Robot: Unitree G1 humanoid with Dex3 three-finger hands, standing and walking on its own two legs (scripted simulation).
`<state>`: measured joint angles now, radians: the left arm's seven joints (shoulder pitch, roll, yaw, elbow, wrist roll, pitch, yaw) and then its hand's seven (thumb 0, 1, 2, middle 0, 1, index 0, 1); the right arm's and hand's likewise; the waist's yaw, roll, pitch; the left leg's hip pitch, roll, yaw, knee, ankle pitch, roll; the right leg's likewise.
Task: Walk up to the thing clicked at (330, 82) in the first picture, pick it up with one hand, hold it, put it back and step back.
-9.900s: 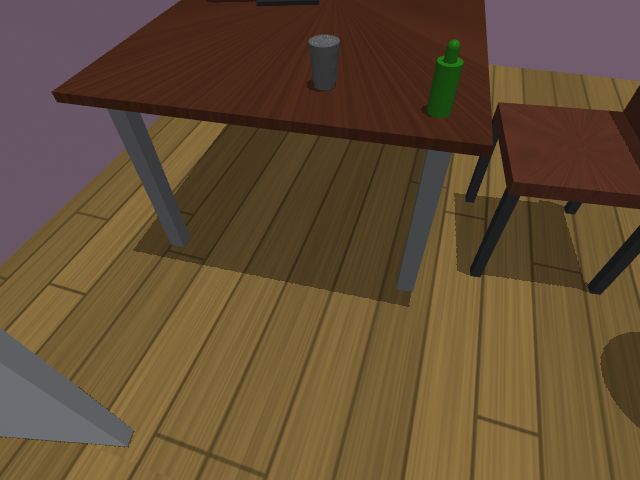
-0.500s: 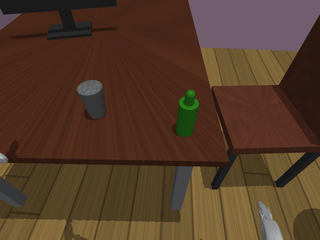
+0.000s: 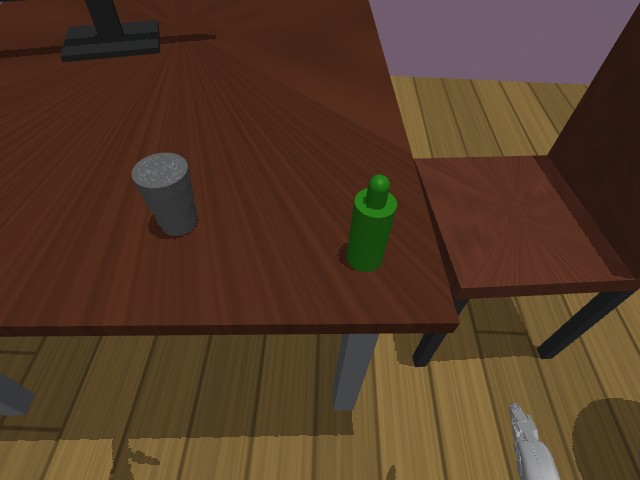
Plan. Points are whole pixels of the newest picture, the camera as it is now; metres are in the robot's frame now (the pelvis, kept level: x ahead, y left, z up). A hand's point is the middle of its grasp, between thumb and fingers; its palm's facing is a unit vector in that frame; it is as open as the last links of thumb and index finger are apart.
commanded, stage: go down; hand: left
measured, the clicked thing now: (170, 198) +0.52 +0.25 +0.03
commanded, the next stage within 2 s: approach in 1.36 s
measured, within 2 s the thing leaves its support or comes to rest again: neither
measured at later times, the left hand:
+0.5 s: hand out of the picture +0.34 +0.43 +0.15, palm faces +0.34 -0.94 -0.01, open 17.7 cm
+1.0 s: hand out of the picture +0.36 +0.45 +0.14, palm faces +0.37 -0.93 -0.01, open 17.7 cm
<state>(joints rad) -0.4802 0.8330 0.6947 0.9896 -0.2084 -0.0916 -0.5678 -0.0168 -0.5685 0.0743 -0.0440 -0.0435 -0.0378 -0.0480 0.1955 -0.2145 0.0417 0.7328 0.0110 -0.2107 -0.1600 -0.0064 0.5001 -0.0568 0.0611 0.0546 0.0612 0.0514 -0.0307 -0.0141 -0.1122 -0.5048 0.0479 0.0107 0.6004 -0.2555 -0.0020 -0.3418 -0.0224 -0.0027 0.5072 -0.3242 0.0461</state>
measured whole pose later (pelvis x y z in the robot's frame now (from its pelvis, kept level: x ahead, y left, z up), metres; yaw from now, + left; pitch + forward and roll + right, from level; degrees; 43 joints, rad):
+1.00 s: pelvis +0.00 +0.01 -0.02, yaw +0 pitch +14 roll -3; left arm -0.60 0.96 0.74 1.11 -0.16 -0.09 -0.55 -0.02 -0.60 0.06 -0.06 -0.06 -0.05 -0.06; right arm 0.25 -0.23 0.04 0.61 0.01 -0.20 -0.14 -0.01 0.50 -0.06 0.06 0.05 0.06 0.05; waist -0.06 -0.01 -0.14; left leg -0.66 0.06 -0.01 0.75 -0.33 0.01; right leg -0.48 -0.01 -0.01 0.62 -0.38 0.05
